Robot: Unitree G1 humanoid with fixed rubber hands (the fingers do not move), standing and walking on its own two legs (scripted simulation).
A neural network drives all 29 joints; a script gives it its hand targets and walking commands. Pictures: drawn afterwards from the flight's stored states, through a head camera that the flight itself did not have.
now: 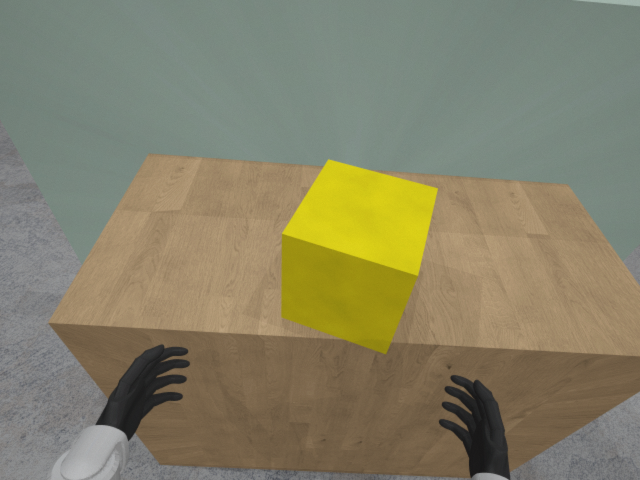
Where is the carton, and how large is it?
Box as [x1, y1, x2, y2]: [281, 159, 437, 353]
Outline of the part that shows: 328,159 282,233 281,316 385,353 418,273 437,188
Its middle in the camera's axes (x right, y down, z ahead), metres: +0.06 +0.02 +0.58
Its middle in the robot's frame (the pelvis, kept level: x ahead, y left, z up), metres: +0.43 -0.03 +0.05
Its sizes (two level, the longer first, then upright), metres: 0.177 0.168 0.183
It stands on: a pedestal, 0.74 m high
